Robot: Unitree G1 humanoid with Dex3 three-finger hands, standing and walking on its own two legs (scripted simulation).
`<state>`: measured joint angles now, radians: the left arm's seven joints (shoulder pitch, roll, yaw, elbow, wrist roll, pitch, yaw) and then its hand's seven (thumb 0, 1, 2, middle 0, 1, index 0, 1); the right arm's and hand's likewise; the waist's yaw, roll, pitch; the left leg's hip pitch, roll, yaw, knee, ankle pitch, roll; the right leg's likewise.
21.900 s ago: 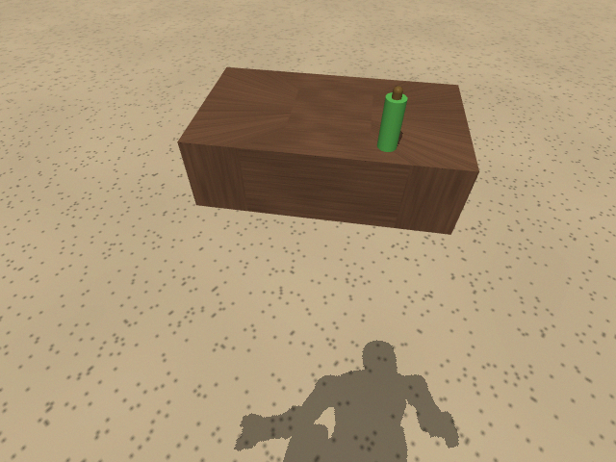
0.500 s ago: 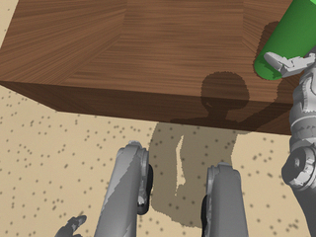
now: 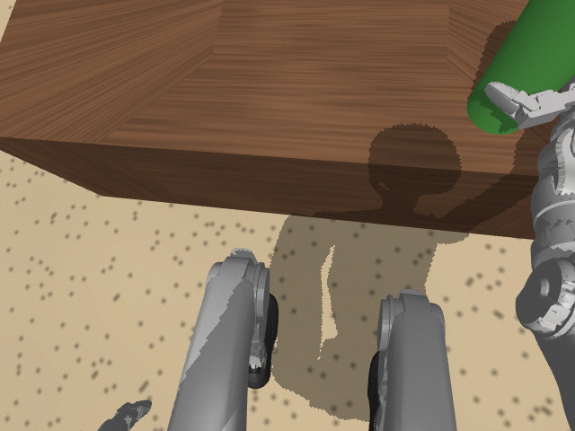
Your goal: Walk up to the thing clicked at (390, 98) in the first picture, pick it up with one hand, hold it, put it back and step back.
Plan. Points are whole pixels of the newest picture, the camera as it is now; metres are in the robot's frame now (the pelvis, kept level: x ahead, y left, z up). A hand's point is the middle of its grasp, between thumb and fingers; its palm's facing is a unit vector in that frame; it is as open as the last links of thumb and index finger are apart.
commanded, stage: loosen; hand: right
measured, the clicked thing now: (552, 39) +0.57 -0.18 +0.05
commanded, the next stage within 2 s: open in 0.04 s
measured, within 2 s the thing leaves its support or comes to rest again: neither
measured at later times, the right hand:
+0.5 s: hand (535, 67) +0.57 -0.18 +0.01, palm faces +0.20 +0.98 -0.03, open 12.3 cm
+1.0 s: hand out of the picture +0.57 -0.24 +0.13, palm faces +0.26 +0.96 -0.09, open 16.8 cm
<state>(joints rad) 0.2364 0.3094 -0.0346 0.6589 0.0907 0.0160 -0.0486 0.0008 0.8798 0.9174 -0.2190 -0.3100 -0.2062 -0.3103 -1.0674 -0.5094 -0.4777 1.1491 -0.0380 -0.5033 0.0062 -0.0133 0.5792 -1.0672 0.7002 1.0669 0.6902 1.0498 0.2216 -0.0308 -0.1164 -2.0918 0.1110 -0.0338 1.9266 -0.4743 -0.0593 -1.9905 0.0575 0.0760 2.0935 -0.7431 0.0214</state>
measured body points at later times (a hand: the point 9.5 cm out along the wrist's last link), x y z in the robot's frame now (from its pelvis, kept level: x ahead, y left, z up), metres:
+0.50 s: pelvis +0.00 +0.00 +0.00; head +0.23 -0.02 +0.38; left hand +0.04 +0.28 -0.12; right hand +0.56 -0.24 +0.01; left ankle +0.14 +0.16 -0.40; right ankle +0.06 -0.12 -0.40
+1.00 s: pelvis +0.01 +0.00 +0.06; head +0.22 -0.01 +0.46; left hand +0.05 +0.28 -0.06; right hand +0.56 -0.29 +0.13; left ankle +0.14 +0.16 -0.40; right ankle +0.06 -0.12 -0.40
